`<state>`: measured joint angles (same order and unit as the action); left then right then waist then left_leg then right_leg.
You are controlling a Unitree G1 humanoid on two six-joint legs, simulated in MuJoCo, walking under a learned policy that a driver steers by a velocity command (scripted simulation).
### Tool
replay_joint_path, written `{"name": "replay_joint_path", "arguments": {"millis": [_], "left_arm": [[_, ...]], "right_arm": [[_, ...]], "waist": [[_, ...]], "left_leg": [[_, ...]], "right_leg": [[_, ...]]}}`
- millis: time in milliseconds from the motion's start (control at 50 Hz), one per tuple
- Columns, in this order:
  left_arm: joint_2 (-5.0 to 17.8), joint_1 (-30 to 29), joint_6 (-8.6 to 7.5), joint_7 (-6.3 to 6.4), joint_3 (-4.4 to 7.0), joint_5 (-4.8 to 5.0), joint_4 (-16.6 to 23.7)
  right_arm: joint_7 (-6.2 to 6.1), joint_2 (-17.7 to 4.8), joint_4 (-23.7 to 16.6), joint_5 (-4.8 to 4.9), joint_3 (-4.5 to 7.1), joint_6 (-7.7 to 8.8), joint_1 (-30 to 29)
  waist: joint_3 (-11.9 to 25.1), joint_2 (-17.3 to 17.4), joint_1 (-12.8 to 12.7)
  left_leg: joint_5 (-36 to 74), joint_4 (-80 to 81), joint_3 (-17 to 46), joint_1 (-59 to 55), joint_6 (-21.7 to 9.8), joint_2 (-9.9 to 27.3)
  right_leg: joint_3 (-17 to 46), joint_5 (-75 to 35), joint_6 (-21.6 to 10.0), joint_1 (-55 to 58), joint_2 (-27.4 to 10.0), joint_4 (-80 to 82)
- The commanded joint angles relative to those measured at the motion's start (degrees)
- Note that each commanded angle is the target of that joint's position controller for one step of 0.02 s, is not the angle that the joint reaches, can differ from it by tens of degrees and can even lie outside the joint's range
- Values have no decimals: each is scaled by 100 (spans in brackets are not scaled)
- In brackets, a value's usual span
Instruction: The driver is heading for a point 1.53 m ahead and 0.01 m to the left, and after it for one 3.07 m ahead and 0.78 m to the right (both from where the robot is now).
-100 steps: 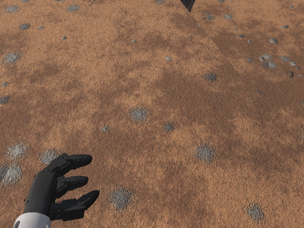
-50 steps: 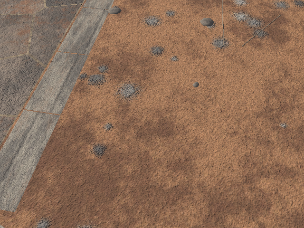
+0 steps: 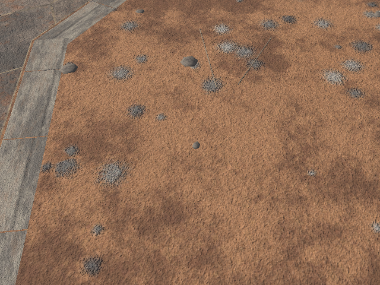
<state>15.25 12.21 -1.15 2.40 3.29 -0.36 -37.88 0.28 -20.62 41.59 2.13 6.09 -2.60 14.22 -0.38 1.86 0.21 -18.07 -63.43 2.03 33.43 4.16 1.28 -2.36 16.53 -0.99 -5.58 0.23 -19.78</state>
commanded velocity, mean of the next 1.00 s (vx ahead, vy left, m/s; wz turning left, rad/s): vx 0.54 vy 0.00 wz -0.15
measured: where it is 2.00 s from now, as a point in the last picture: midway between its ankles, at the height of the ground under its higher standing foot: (120, 210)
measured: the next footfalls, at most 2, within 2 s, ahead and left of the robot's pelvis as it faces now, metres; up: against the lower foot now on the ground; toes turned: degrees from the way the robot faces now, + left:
left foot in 0.32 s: +0.27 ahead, +0.27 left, +0.00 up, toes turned +19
right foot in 0.76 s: +0.64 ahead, +0.24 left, +0.00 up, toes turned +1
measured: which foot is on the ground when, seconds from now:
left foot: up 0.00-0.30, down 0.32-0.76, up 0.78-1.00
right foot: down 0.00-0.34, up 0.36-0.74, down 0.76-1.00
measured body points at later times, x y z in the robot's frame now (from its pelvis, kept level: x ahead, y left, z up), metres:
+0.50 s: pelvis +0.25 +0.19 -0.02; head +0.27 +0.21 +0.43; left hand +0.24 +0.47 -0.15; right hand +0.41 -0.05 -0.12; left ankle +0.23 +0.26 -0.74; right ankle +0.22 -0.02 -0.63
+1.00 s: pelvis +0.52 +0.28 -0.01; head +0.57 +0.26 +0.43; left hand +0.66 +0.55 -0.11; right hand +0.74 +0.01 -0.07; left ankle +0.60 +0.47 -0.67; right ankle +0.60 +0.24 -0.74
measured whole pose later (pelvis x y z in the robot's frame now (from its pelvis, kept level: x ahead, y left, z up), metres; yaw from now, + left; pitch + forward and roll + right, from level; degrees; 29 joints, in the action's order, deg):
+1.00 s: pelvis +0.52 +0.28 -0.01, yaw -11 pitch +1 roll +1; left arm 17.2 17.0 -0.3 0.4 5.1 1.0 -36.8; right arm -0.7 -14.4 33.1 -0.9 1.8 2.9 -2.9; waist -6.3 -0.2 -3.9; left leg -23.2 -60.1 13.2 32.7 4.6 -1.6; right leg 7.9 3.6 -7.8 -20.1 11.5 -24.7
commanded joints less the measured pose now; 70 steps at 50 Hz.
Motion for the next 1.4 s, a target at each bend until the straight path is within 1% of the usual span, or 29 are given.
{"name": "replay_joint_path", "arguments": {"millis": [20, 260, 300, 320, 340, 360, 380, 400, 420, 440, 500, 540, 620, 680, 720, 760, 780, 800, 820, 840, 880, 980, 1180, 1200, 1220, 1240, 1260, 1300, 1400], "left_arm": [[921, 465, -219, 0, 259, -25, 178], [1222, 937, -351, -294, 375, 117, -403], [1567, 920, -337, -298, 399, 178, -549], [1618, 813, -341, -268, 345, 204, -600], [1360, 797, -445, -251, 199, 132, -539], [317, 1458, -531, -295, -93, 136, -273], [920, 790, -660, -269, 27, 454, -347], [1107, 125, -660, -223, 136, 625, -45], [902, 128, -661, -166, 79, 514, -1], [825, 251, -606, -148, 89, 319, -92], [588, 1052, -224, -295, 132, 421, -553], [433, 1029, -66, -293, 132, 314, -603], [279, 437, -124, -340, 92, 185, -309], [230, 84, -198, -624, 76, 130, -141], [607, 836, -66, -688, 231, 217, -161], [1397, 2649, 158, -512, 576, 212, -441], [1149, 2666, 179, -358, 501, 187, -624], [1167, 1705, 4, -316, 376, -85, -290], [1413, 1167, -207, -380, 359, -310, 179], [1473, 566, -238, -429, 465, -156, 557], [1067, -18, -248, -404, 383, 215, 725], [1180, 227, 42, -84, 480, 143, 637], [1000, -264, 397, -9, 441, 193, 936], [876, -273, 398, -26, 390, 222, 967], [490, 273, 414, -51, 272, 157, 900], [657, 403, 387, -67, 295, 132, 1033], [1191, 392, 318, -139, 410, 113, 1115], [1502, 315, 390, -134, 510, 183, 792], [776, -189, 370, -89, 188, 106, 991]], "right_arm": [[124, -221, -875, 5, -37, 245, -1051], [399, 213, -1352, 56, -393, 427, -1676], [351, -228, -1252, 6, -195, 436, -929], [289, -623, -885, 36, 40, 424, 398], [159, -1117, -534, 55, 274, 355, 1583], [73, -1796, -498, -104, 292, 432, 1618], [120, -1067, -671, -222, 84, 582, 1705], [192, -807, -451, -212, -13, 691, 1483], [204, -709, -333, -161, -44, 752, 1157], [202, -431, -299, -205, -109, 783, 714], [169, 241, -234, -326, -223, 954, 91], [93, 197, -144, -325, -198, 1025, -156], [-223, 47, -249, -340, -180, 964, -530], [-489, -460, -156, -256, -63, 799, 11], [-558, -756, -256, -137, 53, 633, -179], [-399, -544, -539, 3, 40, 634, -952], [-149, 195, -624, 42, -157, 702, -1349], [13, 871, -873, -163, -309, 774, -495], [54, 423, -827, -235, -330, 837, 535], [54, -260, -886, -207, -223, 865, 140], [-39, -392, -959, -255, -130, 741, -498], [-155, 133, -918, -331, -228, 500, -1061], [-82, -194, -659, -162, -32, 620, -1192], [-77, -262, -554, -172, 14, 645, -981], [-106, -529, -627, -249, 58, 601, -1038], [-128, -734, -777, -438, 55, 505, -1198], [-130, -657, -718, -487, 99, 503, -1094], [-223, -156, -833, -335, -29, 420, -1386], [-270, -332, -542, -341, -79, 278, -678]], "waist": [[-306, -830, -607], [-1070, -498, -432], [-454, -807, 286], [311, -726, 1111], [919, -375, 1700], [2072, 1635, 870], [2602, 579, 1358], [1267, 391, 1249], [586, 349, 878], [219, 355, 530], [-31, 513, -83], [-429, 388, -296], [-774, 367, -371], [-392, 42, -126], [164, 481, -553], [848, 248, -1538], [113, -1178, -1520], [-89, -2387, -213], [1473, -1668, 121], [1312, -610, 74], [406, 596, 374], [581, 85, 93], [700, -1332, -54], [743, -1094, 16], [1080, -68, -293], [779, 874, -508], [677, 1355, -504], [348, 533, -323], [359, 375, 118]], "left_leg": [[376, 16, 74, 2095, 36, 435], [463, 1711, -530, 905, -834, 533], [-178, 2010, -991, -1014, -1120, -217], [295, 2430, -1079, -3089, -1319, -535], [423, 2184, -225, -5343, -1370, -152], [-2629, 3519, 3207, -6336, -1946, 1739], [-3592, 4520, 4192, -5891, -1731, 2083], [-2838, 4840, 3512, -5054, -1466, 2054], [-2034, 4821, 2829, -4155, -1410, 1997], [-1499, 4820, 2133, -3440, -1262, 1750], [622, 5172, 522, -2427, -835, 1329], [3169, 5258, -528, -2057, -628, 1124], [4747, 5219, -1790, -1772, -293, 511], [5989, 4447, -1829, -2838, -239, 736], [7369, 3447, -1782, -3225, -216, 988], [6268, 1060, -1507, -2405, -235, 915], [297, -1057, -1436, -1636, -138, -201], [-2187, -2851, -431, 123, 17, -1105], [-1924, -3363, 833, 367, 16, -1045], [-1481, -2744, 1015, 373, -253, -860], [-954, -1625, 953, 388, -282, -462], [-384, 726, 683, -361, 187, -513], [1002, 3812, 798, -1578, -2, -601], [1647, 4483, 837, -2147, -176, -270], [1862, 4479, 1887, -3058, -709, 983], [2525, 4535, 2981, -2978, -1404, 1779], [2156, 4729, 3618, -2691, -1894, 2260], [981, 4569, 2089, -2434, -1497, 1371], [2073, 4625, 1184, -2494, -1730, 1009]], "right_leg": [[1363, 938, -816, 1333, -1751, 1233], [-741, -1268, -654, 819, -1933, 1525], [-1019, -4763, -711, 489, -1946, 313], [-1182, -5765, -601, -241, -1798, -1143], [-966, -4177, -343, -1982, -1536, -2988], [-224, 1465, -42, -3468, -433, -5645], [1338, 1435, -199, -3524, -191, -6360], [1165, 854, -205, -4211, -248, -6450], [1099, 336, -235, -4250, -553, -6154], [1034, -198, -240, -4020, -813, -5861], [1048, -1107, -145, -3138, -1132, -5650], [884, -1209, 10, -2995, -962, -5297], [-77, -2439, 61, -2552, -379, -3359], [-785, -2822, -3, -2246, 88, -2031], [-889, -2305, -166, -1459, 370, -1957], [-254, -2245, -638, 610, 290, -1747], [326, -3549, -857, 703, -4, -507], [2231, -6397, -1643, 1044, -384, -1328], [4286, -4992, -2663, 1495, -1513, -442], [4745, -2244, -2646, 1023, -1528, 353], [4454, -618, -2154, -164, -1227, 713], [2867, -3306, -1535, -817, -272, 29], [3557, -1315, -640, -728, 99, -776], [3383, -397, -461, -967, 340, -1238], [2665, 1640, -238, -1617, 841, -2422], [1836, 2390, 17, -2627, 1275, -3492], [1535, 1997, 284, -3043, 674, -4430], [1316, 984, 502, -3126, 227, -5004], [698, 734, 640, -2932, 67, -4712]]}}
Velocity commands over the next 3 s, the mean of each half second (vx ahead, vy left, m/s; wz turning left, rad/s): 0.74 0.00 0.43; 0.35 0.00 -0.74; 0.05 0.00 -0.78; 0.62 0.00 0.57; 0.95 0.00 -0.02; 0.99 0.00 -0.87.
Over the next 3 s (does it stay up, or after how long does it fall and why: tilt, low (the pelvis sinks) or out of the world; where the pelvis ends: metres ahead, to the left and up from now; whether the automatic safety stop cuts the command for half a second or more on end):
stays up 1.66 0.17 -0.03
